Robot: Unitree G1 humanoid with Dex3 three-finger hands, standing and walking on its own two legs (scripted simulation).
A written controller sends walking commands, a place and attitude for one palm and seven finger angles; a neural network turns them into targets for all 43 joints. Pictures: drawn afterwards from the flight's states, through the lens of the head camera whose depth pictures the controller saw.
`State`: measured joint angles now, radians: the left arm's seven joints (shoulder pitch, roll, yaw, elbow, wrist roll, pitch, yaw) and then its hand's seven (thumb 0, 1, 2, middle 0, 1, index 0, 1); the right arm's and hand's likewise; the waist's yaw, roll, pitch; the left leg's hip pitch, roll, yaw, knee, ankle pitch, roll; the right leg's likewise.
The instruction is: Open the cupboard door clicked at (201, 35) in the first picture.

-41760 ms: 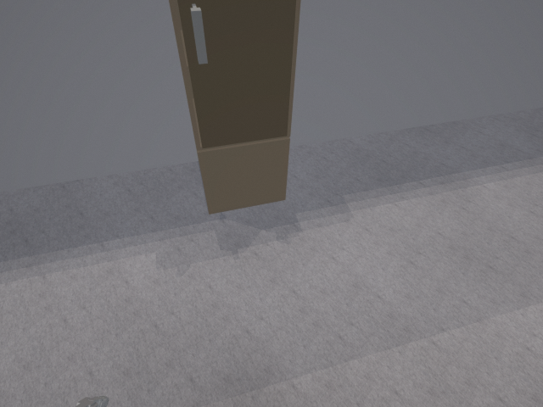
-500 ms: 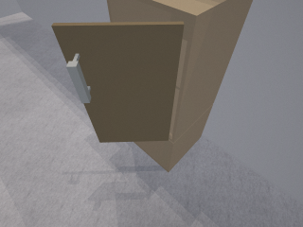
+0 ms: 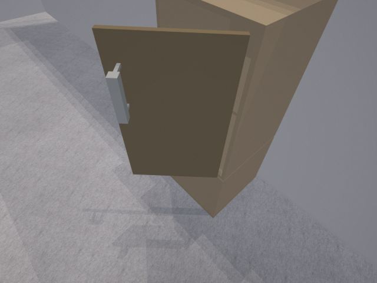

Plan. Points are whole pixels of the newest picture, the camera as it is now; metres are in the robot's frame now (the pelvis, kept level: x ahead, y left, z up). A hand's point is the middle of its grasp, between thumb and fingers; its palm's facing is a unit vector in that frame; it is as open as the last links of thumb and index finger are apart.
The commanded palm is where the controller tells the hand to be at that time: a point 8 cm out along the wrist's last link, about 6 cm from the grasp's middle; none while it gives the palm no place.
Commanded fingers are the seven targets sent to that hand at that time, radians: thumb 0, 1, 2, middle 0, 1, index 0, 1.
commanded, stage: come to a stop and stand still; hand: left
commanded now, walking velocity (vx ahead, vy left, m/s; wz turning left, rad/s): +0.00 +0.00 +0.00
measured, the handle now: (121, 94) +0.53 +0.22 +0.10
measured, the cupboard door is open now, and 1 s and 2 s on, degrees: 45 45 45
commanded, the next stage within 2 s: look again from close up in 0.88 s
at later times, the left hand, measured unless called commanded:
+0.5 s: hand out of the picture -0.07 +0.18 -0.17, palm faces +0.10 -0.98 -0.17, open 7.4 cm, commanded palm none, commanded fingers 0.00 0.90 0.90 -0.20 -0.30 -0.20 -0.30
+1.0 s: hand out of the picture -0.08 +0.17 -0.18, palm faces +0.12 -0.98 -0.13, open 7.4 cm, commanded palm none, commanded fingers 0.00 0.90 0.90 -0.20 -0.30 -0.20 -0.30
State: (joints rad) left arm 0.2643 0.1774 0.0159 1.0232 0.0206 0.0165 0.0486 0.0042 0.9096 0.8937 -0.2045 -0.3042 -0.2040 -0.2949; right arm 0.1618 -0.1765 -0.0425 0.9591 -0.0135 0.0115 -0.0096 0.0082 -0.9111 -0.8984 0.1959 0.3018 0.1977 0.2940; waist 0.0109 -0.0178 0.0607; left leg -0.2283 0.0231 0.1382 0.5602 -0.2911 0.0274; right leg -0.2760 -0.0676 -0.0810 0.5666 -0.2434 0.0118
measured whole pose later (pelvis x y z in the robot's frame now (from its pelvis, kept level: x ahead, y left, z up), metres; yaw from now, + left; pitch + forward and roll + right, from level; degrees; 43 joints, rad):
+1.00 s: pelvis -0.06 +0.02 +0.00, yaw +4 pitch -2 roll -1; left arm 0.36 0.12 0.01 1.06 0.02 0.00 0.02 0.01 0.91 0.89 -0.20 -0.30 -0.20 -0.29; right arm 0.29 -0.14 -0.02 1.07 -0.02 0.01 -0.01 0.01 -0.91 -0.90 0.20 0.30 0.20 0.29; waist 0.00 -0.01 0.01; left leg -0.31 -0.02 0.09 0.51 -0.17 0.07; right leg -0.32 -0.01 0.03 0.50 -0.21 0.01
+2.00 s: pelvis -0.03 +0.03 +0.00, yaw +4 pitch +0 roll -2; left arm 0.47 0.10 0.04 1.10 0.02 0.00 0.02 0.01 0.91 0.89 -0.20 -0.30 -0.20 -0.29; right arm 0.27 -0.15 -0.04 1.04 -0.02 -0.01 0.00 0.01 -0.92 -0.90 0.20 0.30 0.20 0.29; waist 0.02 -0.03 -0.02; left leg -0.35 0.02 0.08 0.68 -0.35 0.03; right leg -0.24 0.03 -0.01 0.48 -0.25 -0.02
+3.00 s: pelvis -0.02 +0.00 +0.01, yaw +1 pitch -1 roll +0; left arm 0.29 0.16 0.00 1.09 0.02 0.00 0.03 0.00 0.92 0.89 -0.20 -0.30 -0.20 -0.29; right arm 0.23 -0.17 -0.01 1.10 -0.01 0.00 -0.01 0.01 -0.93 -0.90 0.20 0.30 0.20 0.29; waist 0.02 -0.01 0.02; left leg -0.19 0.04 0.10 0.43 -0.23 0.00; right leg -0.18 -0.03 -0.06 0.43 -0.23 0.00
